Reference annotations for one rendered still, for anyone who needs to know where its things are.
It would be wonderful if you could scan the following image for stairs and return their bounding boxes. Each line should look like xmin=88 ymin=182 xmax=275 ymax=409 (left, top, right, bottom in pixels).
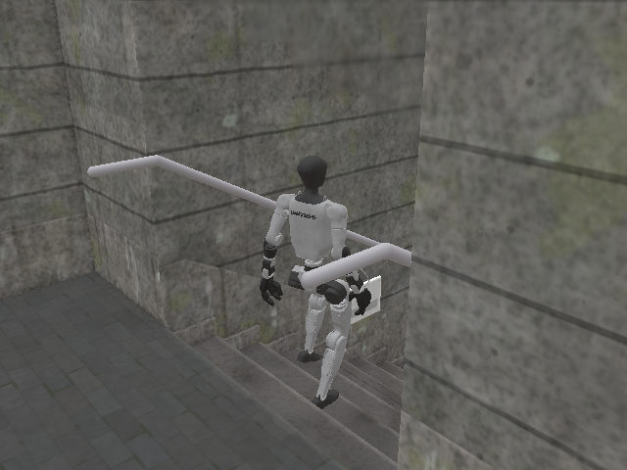
xmin=191 ymin=335 xmax=404 ymax=470

